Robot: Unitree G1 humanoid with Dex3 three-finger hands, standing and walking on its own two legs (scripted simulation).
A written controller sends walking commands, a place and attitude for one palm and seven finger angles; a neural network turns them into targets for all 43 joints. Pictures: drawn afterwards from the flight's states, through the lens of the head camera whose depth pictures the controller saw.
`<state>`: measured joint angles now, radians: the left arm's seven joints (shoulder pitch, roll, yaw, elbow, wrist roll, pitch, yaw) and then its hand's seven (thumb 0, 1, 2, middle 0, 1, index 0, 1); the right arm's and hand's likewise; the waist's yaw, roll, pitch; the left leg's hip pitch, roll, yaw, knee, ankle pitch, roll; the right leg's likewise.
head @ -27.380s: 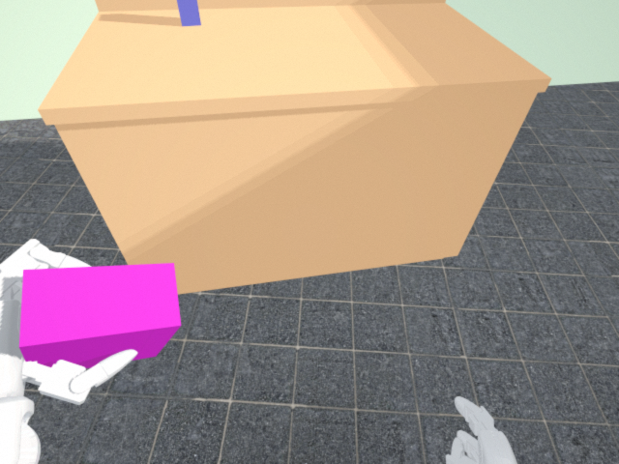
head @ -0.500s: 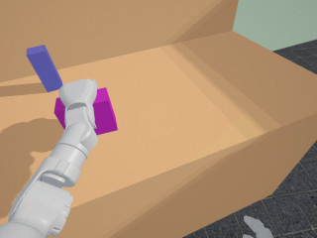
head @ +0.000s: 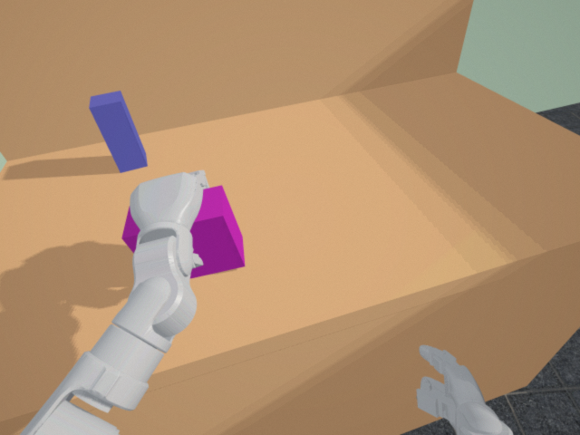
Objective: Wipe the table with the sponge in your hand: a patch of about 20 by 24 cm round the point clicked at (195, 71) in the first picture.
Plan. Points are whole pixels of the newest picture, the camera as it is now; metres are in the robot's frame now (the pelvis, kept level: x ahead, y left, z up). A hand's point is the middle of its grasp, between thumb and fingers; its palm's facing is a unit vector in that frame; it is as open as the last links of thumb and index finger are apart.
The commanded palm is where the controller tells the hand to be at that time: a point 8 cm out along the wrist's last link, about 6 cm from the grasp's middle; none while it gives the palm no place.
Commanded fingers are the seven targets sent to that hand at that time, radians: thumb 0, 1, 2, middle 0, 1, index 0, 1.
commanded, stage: wipe back along the third lane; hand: left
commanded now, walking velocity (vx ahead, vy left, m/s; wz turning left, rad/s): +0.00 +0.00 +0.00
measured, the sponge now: (194, 245) +0.35 +0.20 +0.11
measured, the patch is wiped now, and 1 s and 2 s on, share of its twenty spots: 1.00 1.00 1.00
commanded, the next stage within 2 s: slide back across to the middle lane in 0.70 s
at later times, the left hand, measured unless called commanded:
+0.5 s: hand (196, 252) +0.29 +0.16 +0.15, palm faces +0.20 -0.10 -0.97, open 10.4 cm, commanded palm +0.24 +0.15 +0.17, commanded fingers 0.00 0.10 1.30 -1.20 -1.60 -1.20 -1.60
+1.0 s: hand (189, 272) +0.25 +0.15 +0.16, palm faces +0.29 -0.27 -0.92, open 10.4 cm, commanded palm +0.20 +0.16 +0.19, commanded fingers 0.00 0.10 1.30 -1.20 -1.60 -1.20 -1.60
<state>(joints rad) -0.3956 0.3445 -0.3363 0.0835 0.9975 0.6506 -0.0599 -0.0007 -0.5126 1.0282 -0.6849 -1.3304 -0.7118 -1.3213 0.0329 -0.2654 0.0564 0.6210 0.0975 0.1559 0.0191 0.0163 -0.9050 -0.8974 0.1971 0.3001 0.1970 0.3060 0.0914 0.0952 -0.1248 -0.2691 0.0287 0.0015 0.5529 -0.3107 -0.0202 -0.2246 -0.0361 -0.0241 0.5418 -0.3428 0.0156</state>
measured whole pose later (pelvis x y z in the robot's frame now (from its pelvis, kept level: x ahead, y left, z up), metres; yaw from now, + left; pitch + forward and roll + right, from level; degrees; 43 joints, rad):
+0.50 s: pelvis -0.02 -0.03 +0.00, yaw +0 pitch -1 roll +1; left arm -0.25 0.33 -0.32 -0.04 0.97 0.62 -0.01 0.00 -0.51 1.03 -0.68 -1.33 -0.71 -1.32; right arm 0.03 -0.28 0.05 0.62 0.10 0.14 0.02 0.02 -0.90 -0.90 0.20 0.30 0.19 0.30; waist 0.10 0.12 -0.12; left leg -0.24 0.06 -0.01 0.55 -0.29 -0.05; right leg -0.22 -0.01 -0.03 0.58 -0.34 -0.02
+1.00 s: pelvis -0.02 -0.03 +0.00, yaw -1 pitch -3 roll +0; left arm -0.05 0.33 -0.24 -0.31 0.88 0.56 0.02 0.00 -0.50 1.03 -0.67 -1.34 -0.70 -1.33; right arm 0.03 -0.25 0.06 0.58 0.09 0.14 0.02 0.02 -0.90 -0.90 0.20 0.30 0.19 0.30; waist 0.10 0.11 -0.10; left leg -0.22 0.07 0.01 0.55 -0.29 -0.06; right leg -0.20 0.01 -0.02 0.58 -0.34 -0.02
